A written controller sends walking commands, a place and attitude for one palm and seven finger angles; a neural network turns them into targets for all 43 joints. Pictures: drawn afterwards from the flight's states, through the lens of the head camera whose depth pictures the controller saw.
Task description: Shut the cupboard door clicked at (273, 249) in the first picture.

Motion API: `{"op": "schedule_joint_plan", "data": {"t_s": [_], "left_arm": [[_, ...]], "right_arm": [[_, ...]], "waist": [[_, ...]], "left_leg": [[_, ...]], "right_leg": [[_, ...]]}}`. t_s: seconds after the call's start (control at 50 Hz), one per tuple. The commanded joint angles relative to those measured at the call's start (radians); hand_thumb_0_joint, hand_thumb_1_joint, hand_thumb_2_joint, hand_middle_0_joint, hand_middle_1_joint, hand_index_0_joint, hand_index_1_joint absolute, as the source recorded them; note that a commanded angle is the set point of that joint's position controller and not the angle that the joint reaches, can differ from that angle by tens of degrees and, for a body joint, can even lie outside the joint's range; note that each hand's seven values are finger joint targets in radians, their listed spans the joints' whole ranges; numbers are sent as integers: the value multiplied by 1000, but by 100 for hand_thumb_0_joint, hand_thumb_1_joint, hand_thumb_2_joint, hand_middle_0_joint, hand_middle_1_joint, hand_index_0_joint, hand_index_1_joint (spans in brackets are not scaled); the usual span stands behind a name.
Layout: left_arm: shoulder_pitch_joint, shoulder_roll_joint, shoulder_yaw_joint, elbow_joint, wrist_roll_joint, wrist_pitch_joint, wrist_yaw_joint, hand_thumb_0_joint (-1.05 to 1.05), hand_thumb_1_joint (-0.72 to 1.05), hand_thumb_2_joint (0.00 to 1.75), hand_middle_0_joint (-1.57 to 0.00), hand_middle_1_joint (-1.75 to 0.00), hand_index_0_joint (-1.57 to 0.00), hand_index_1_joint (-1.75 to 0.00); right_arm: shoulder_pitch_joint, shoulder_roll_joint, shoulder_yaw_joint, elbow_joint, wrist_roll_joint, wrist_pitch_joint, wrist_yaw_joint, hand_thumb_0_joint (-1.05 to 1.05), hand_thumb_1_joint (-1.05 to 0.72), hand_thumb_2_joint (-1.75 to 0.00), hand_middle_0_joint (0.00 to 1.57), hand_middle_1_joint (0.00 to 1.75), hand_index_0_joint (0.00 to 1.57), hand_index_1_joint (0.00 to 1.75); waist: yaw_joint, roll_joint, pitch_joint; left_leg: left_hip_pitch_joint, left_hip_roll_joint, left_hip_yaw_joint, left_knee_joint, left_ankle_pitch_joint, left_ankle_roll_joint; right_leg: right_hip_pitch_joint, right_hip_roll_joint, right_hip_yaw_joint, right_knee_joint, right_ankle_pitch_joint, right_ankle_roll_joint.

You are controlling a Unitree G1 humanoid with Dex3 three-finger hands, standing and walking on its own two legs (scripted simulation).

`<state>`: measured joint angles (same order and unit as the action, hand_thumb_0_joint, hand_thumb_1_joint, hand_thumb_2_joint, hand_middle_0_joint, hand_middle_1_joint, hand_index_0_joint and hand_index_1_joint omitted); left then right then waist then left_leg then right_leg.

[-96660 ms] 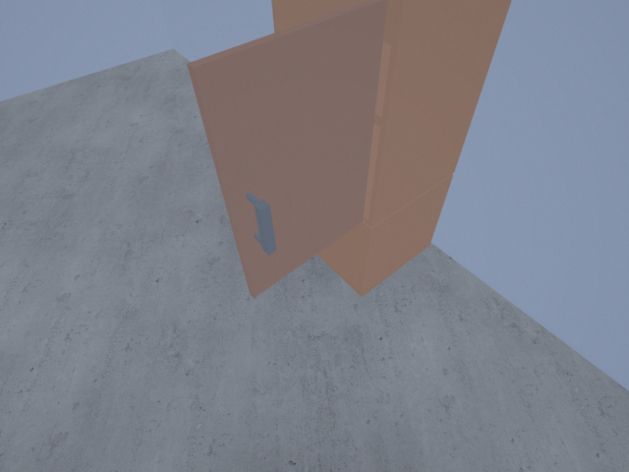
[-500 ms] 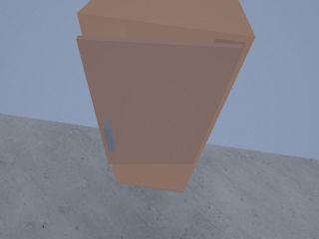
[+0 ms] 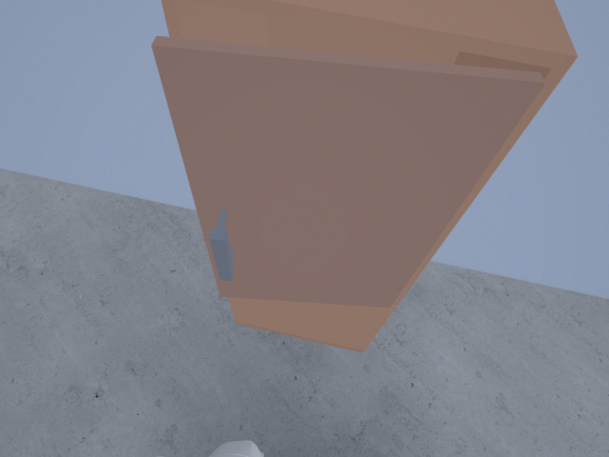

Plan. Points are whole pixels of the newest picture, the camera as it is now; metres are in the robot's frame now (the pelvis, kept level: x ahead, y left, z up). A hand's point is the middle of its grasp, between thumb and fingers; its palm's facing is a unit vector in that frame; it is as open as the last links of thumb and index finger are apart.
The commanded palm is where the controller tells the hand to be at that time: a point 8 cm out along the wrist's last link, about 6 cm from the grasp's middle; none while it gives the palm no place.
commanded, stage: come to a stop and stand still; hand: left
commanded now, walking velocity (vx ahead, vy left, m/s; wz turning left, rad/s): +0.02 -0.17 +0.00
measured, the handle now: (224, 246) +0.42 +0.16 -0.06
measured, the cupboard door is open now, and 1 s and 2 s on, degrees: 9 9 9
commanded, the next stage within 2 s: look again from close up in 1.54 s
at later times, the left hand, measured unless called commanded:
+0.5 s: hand out of the picture -0.02 +0.23 -0.17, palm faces -0.02 -0.99 -0.15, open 7.4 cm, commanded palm none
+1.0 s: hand out of the picture -0.07 +0.14 -0.16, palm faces +0.03 -0.99 -0.12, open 7.4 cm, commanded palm none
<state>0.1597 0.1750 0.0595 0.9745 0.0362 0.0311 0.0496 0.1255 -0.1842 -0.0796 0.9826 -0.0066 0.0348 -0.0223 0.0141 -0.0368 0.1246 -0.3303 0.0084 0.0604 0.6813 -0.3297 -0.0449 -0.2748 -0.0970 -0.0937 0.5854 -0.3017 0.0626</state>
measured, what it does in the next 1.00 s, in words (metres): steps on the spot: right foot, then left foot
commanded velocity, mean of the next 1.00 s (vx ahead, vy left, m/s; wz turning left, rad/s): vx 0.06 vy -0.06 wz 0.00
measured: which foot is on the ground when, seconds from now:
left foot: down 0.00-0.74, up 0.76-0.98, down 1.00-1.00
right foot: down 0.00-0.02, up 0.04-0.72, down 0.74-1.00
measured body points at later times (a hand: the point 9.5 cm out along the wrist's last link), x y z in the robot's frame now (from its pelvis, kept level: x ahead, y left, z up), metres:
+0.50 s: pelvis -0.04 +0.04 +0.03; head -0.02 +0.09 +0.47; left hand -0.02 +0.28 -0.15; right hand -0.06 -0.21 -0.10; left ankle +0.00 +0.08 -0.72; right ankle -0.12 -0.16 -0.64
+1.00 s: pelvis -0.05 +0.00 +0.01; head -0.04 +0.00 +0.46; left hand -0.07 +0.19 -0.15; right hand -0.09 -0.20 -0.15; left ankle -0.05 +0.12 -0.72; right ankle -0.10 -0.09 -0.72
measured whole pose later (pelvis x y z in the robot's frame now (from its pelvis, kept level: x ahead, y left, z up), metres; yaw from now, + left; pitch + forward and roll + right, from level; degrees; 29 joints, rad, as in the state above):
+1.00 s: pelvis -0.05 +0.00 +0.01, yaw -2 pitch +0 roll -2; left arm 0.36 0.07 0.00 1.12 0.02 -0.02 0.03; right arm 0.35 -0.10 -0.03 1.14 -0.01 0.02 -0.03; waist 0.00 0.03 0.00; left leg -0.26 0.07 0.05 0.56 -0.27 -0.03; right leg -0.12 0.02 -0.12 0.42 -0.31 -0.03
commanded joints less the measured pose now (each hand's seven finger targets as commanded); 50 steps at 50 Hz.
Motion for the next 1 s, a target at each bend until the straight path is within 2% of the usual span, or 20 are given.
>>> {"op": "schedule_joint_plan", "data": {"t_s": [0.0, 0.02, 0.04, 0.08, 0.16, 0.24, 0.34, 0.44, 0.56, 0.64, 0.66, 0.68, 0.7, 0.72, 0.74, 0.76, 0.8, 0.86, 0.92, 0.98], "left_arm": [[65, 62, 14, -76, -21, 13, 2, 0, 90, 90, -20, -30, -20, -30], [65, 75, 13, -80, -17, 20, 4, 0, 90, 90, -20, -30, -20, -30], [57, 74, 16, -65, -10, 26, 3, 0, 90, 90, -20, -30, -20, -30], [91, 92, 19, -32, -9, 23, -5, 0, 90, 90, -20, -30, -20, -30], [130, 108, 26, -18, -10, 26, -22, 0, 90, 90, -20, -30, -20, -30], [135, 110, 32, -22, -8, 37, -29, 0, 90, 90, -20, -30, -20, -30], [150, 91, 33, -11, -5, 46, -36, 0, 90, 90, -20, -30, -20, -30], [146, 84, 19, -1, -7, 44, -41, 0, 90, 90, -20, -30, -20, -30], [157, 43, -3, 21, -13, 33, -40, 0, 90, 90, -20, -30, -20, -30], [283, 8, -12, 74, -20, 18, -31, 0, 90, 90, -20, -30, -20, -30], [332, 5, -13, 98, -16, 13, -27, 0, 90, 90, -20, -30, -20, -30], [351, 21, -12, 108, -11, 7, -19, 0, 90, 90, -20, -30, -20, -30], [353, 57, -7, 104, -3, -1, -10, 0, 90, 90, -20, -30, -20, -30], [285, 118, -2, 83, -4, -3, -2, 0, 90, 90, -20, -30, -20, -30], [185, 128, -7, 42, -8, -4, 0, 0, 90, 90, -20, -30, -20, -30], [96, 116, -10, 22, -13, -18, 0, 0, 90, 90, -20, -30, -20, -30], [107, 46, -29, 38, -24, -48, -5, 0, 90, 90, -20, -30, -20, -30], [202, 16, -42, 81, -21, -61, -11, 0, 90, 90, -20, -30, -20, -30], [246, 20, -39, 112, -15, -62, -13, 0, 90, 90, -20, -30, -20, -30], [253, 3, -43, 128, -28, -62, -14, 0, 90, 90, -20, -30, -20, -30]], "right_arm": [[170, -190, -25, -37, -19, -25, -3, 0, -90, -90, 20, 30, 20, 30], [133, -179, -15, -56, -25, -24, -3, 0, -90, -90, 20, 30, 20, 30], [103, -136, -4, -55, -27, -37, -18, 0, -90, -90, 20, 30, 20, 30], [74, -130, 8, -67, -25, -42, -30, 0, -90, -90, 20, 30, 20, 30], [145, -141, 5, -52, -19, -46, -41, 0, -90, -90, 20, 30, 20, 30], [190, -126, 6, -28, -16, -46, -46, 0, -90, -90, 20, 30, 20, 30], [214, -109, 5, -7, -17, -48, -42, 0, -90, -90, 20, 30, 20, 30], [240, -114, 2, 21, -20, -45, -32, 0, -90, -90, 20, 30, 20, 30], [257, -121, -5, 65, -27, -35, -18, 0, -90, -90, 20, 30, 20, 30], [243, -110, -4, 91, -26, -27, -11, 0, -90, -90, 20, 30, 20, 30], [244, -95, -2, 102, -22, -22, -9, 0, -90, -90, 20, 30, 20, 30], [259, -59, 4, 111, -15, -21, -6, 0, -90, -90, 20, 30, 20, 30], [271, -4, 15, 107, -5, -18, -6, 0, -90, -90, 20, 30, 20, 30], [266, 43, 26, 94, -4, -10, -4, 0, -90, -90, 20, 30, 20, 30], [265, 5, 20, 87, -18, 0, -1, 0, -90, -90, 20, 30, 20, 30], [305, 9, 19, 105, -21, 0, 6, 0, -90, -90, 20, 30, 20, 30], [334, 28, 30, 138, -18, -2, 10, 0, -90, -90, 20, 30, 20, 30], [293, 47, 38, 127, -13, -16, 3, 0, -90, -90, 20, 30, 20, 30], [246, 59, 44, 117, -9, -28, -7, 0, -90, -90, 20, 30, 20, 30], [279, 42, 50, 156, -7, -52, -20, 0, -90, -90, 20, 30, 20, 30]], "waist": [[-50, 358, -199], [-41, 257, -174], [-28, 230, -121], [-12, 174, -93], [-31, 92, -191], [-43, 124, -178], [-42, 156, -126], [-45, 187, -99], [-42, 202, -86], [11, 163, -88], [26, 125, -80], [27, 51, -56], [23, -89, -28], [-3, -246, 53], [-31, -163, 80], [-69, -142, 34], [-73, -125, 65], [-36, -73, 59], [-12, -108, 11], [-17, -3, -90]], "left_leg": [[154, 368, -362, -352, 746, 184], [60, 382, -315, -346, 672, 238], [46, 335, -299, -378, 651, 217], [120, 302, -263, -359, 644, 193], [316, 306, -226, -346, 699, 185], [334, 303, -222, -390, 566, 153], [249, 276, -228, -481, 229, 131], [186, 260, -259, -573, -111, 125], [79, 244, -243, -634, -264, 135], [-12, 203, -185, -606, -262, 117], [-47, 166, -140, -567, -271, 93], [-91, 113, -100, -494, -258, 66], [-155, 37, -29, -314, -211, 36], [-171, -2, 15, -135, -135, 23], [-93, 15, -21, 1, -92, 20], [-22, 19, -24, 81, -38, 24], [-41, 39, -24, 100, 48, 24], [-59, 57, -12, 47, 19, 14], [10, 59, 4, -104, -2, 10], [193, 98, -34, -266, 351, 30]], "right_leg": [[-110, 68, 76, 330, -331, -17], [-59, 47, 130, 429, -317, -30], [-106, 59, 164, 472, -265, -25], [-176, 63, 186, 536, -156, -18], [-237, 79, 191, 585, -83, 6], [-252, 80, 206, 580, -44, 17], [-219, 69, 195, 505, 0, 18], [-177, 52, 145, 367, -20, 1], [-10, 63, 34, 130, -129, -37], [199, 100, -24, -105, -83, -63], [269, 101, -40, -204, -33, -63], [308, 66, -4, -298, -33, -67], [268, -84, 176, -415, -222, -108], [92, -254, 374, -564, -449, -170], [-104, -301, 390, -593, -462, -211], [-155, -248, 321, -567, -385, -205], [-93, -131, 190, -494, -158, -160], [4, -128, 154, -407, 89, -171], [75, -138, 151, -312, 341, -183], [88, -49, 92, -202, 449, -104]]}}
